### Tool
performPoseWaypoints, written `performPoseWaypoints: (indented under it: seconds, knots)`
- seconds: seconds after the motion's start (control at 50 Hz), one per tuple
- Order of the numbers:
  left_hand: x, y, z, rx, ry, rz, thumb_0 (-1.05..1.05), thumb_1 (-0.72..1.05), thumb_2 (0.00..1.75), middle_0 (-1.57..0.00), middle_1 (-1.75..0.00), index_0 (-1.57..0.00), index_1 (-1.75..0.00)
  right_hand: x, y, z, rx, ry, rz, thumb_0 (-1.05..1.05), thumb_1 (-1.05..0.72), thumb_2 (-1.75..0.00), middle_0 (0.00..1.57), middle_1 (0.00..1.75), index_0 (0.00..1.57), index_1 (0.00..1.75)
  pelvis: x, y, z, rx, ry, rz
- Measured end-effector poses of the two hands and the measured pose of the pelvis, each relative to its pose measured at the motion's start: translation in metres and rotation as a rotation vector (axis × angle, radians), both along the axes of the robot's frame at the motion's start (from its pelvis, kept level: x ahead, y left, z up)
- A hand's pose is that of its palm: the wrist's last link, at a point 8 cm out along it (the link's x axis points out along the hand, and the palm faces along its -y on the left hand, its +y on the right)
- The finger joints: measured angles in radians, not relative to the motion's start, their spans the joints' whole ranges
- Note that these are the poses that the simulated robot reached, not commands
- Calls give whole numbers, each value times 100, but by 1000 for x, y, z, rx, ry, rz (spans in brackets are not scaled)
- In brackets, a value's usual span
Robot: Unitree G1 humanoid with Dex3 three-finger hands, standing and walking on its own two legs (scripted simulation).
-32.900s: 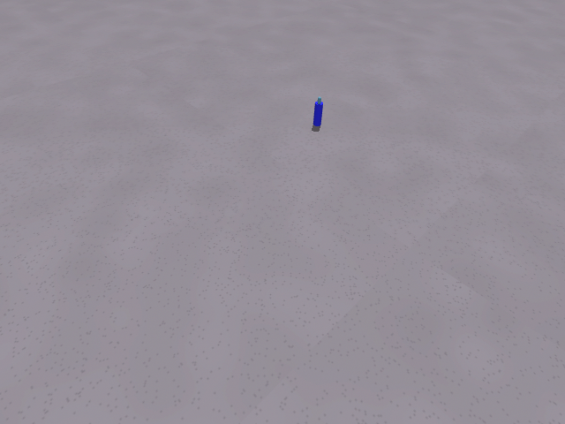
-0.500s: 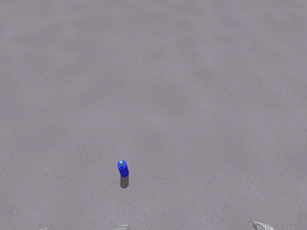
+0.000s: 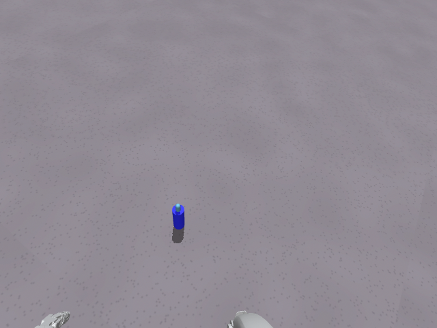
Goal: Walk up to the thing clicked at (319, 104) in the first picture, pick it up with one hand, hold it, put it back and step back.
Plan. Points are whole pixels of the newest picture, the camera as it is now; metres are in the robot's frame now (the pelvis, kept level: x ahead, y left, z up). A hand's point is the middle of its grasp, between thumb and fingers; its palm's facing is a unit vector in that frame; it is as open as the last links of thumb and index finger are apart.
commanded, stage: step back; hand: left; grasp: from the side
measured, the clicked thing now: (178, 215) +0.66 +0.12 -0.67
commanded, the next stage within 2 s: none
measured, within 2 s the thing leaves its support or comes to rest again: neither
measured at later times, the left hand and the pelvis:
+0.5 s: hand out of the picture -0.06 +0.22 -0.13, palm faces -0.05 -0.90 -0.43, open 7.4 cm; pelvis -0.16 -0.04 +0.00, yaw -4 degrees
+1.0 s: hand out of the picture -0.24 +0.21 -0.16, palm faces -0.05 -0.92 -0.38, open 7.4 cm; pelvis -0.33 -0.06 -0.01, yaw -4 degrees
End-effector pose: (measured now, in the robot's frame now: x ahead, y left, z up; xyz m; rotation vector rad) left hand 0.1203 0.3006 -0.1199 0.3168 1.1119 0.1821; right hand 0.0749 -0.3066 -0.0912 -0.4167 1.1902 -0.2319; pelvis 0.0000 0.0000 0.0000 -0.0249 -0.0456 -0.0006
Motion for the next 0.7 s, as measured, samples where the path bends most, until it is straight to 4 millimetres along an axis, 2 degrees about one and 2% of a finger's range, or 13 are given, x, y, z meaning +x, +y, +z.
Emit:
performPoseWaypoints:
  seconds: [0.08, 0.16, 0.24, 0.3, 0.36, 0.42, 0.52, 0.62, 0.7]
  knots:
    - [-34, 3, 3, -4, 20, 13, 1, 90, 90, -20, -30, -20, -30, -12, -1, 11, -11, -28, 1, 1, -90, -90, 21, 30, 21, 30, -20, -3, 6, -6, 18, -30]
    - [-69, 5, 1, 27, 64, 5, 0, 90, 90, -20, -30, -20, -30, -21, -9, 11, -13, -88, -1, 1, -90, -90, 21, 30, 21, 30, -45, -9, 3, 3, 16, -55]
    - [-100, -2, -1, 58, 98, -22, 1, 90, 90, -20, -30, -20, -30, -38, -25, 2, -6, -145, -4, 0, -90, -90, 21, 30, 21, 30, -75, -19, -6, 17, 5, -90]
    - [-122, -14, -2, 82, 95, -38, 1, 90, 90, -20, -30, -20, -30, -57, -42, -14, 10, -168, -16, 0, -90, -90, 21, 30, 21, 30, -99, -30, -17, 15, -8, -105]
    - [-148, -29, 8, 80, 84, -39, 1, 90, 90, -20, -30, -20, -30, -83, -53, -25, 30, -147, -49, 0, -90, -90, 21, 30, 21, 30, -120, -38, -16, -8, -23, -69]
    - [-170, -37, 21, 83, 72, -28, 1, 90, 90, -20, -30, -20, -30, -113, -55, -25, 53, -101, -68, 1, -90, -90, 21, 30, 20, 30, -134, -42, -7, 54, -14, -86]
    - [-183, -39, 33, 99, 26, -24, 1, 90, 90, -21, -30, -21, -31, -168, -58, -26, 52, -27, -65, 1, -90, -90, 21, 30, 20, 30, -162, -44, -1, 61, 17, -53]
    - [-191, -33, 25, 98, -65, -27, 1, 90, 90, -21, -30, -21, -31, -218, -51, -33, 28, 65, -31, 1, -90, -90, 21, 30, 20, 30, -199, -40, -9, 32, 21, 6]
    - [-211, -26, 6, 61, -94, -10, 0, 90, 90, -20, -30, -20, -30, -249, -38, -30, 14, 84, -10, 1, -90, -90, 21, 30, 20, 30, -232, -36, -17, 69, -11, 20]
